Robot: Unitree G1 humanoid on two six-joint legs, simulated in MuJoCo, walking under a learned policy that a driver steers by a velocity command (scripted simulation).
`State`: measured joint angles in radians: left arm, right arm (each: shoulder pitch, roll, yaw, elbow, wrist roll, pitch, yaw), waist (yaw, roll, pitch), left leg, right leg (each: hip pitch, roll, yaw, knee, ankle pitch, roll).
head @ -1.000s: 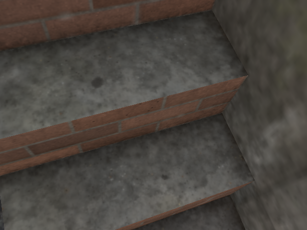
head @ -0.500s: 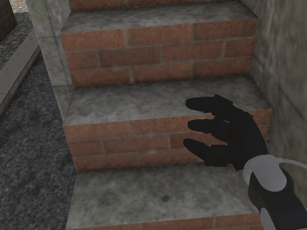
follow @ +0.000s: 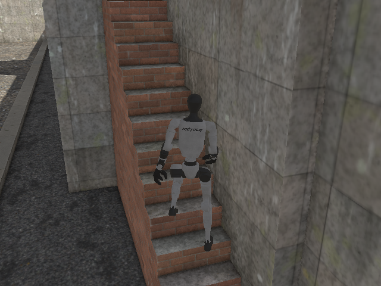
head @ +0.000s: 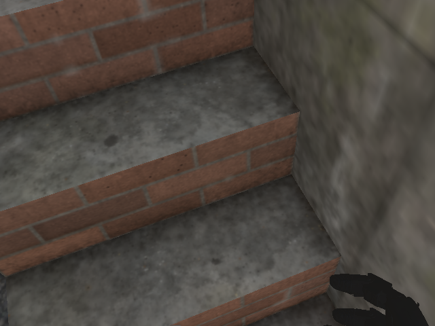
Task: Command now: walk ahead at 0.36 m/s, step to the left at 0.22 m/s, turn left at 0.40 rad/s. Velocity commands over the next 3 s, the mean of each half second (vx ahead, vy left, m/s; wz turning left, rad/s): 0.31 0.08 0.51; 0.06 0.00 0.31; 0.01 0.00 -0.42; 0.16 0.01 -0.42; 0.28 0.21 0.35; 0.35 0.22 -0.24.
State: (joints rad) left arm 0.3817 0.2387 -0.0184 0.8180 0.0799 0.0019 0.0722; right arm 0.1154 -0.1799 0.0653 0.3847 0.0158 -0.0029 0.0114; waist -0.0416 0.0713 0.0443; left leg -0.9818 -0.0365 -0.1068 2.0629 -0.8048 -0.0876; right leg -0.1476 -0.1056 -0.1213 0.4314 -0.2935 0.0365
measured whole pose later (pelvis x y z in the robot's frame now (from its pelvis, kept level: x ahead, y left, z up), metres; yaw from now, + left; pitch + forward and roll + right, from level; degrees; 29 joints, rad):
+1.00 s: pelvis -0.08 +0.03 -0.01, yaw +23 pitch -2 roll +0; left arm 0.39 0.17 0.00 0.80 -0.01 -0.02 0.01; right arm 0.13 -0.11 0.06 0.68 0.02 0.03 -0.04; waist 0.12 -0.04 -0.03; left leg -0.26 0.04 0.00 0.59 -0.30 -0.01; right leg -0.18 0.11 -0.09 0.53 -0.30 -0.12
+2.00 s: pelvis -0.07 +0.07 -0.02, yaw -3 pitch +3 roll +0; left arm 0.16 0.18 -0.07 0.61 0.02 -0.04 0.00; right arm 0.36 -0.25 0.01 0.68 -0.04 0.02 -0.06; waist -0.10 -0.01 -0.07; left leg -0.38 -0.04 0.01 0.70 -0.38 0.09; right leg -0.39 0.02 -0.09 0.66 -0.33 -0.05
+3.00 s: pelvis +0.17 +0.11 +0.18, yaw +1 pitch -2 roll +0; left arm 0.56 0.13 0.00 0.96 0.06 0.05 0.02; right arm 0.05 -0.21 0.06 0.62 0.01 -0.07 0.08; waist 0.07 0.16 -0.11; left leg -0.62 -0.01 -0.09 1.76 -0.20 -0.06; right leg -0.39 0.09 0.00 0.79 -0.38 -0.08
